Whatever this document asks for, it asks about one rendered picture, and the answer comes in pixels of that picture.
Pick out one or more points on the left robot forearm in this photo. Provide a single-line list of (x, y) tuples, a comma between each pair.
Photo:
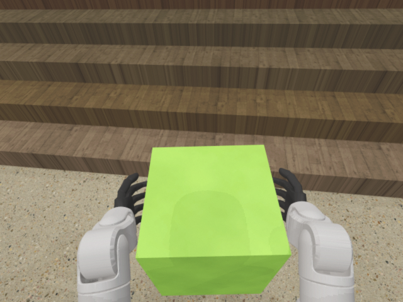
[(103, 259)]

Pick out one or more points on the carton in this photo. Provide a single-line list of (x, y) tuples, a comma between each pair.
[(211, 221)]

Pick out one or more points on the left robot hand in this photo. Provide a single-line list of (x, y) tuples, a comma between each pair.
[(125, 198)]

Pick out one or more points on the right robot hand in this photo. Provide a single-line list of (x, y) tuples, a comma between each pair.
[(293, 193)]

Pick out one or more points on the right robot forearm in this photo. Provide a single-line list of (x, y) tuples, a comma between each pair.
[(325, 255)]

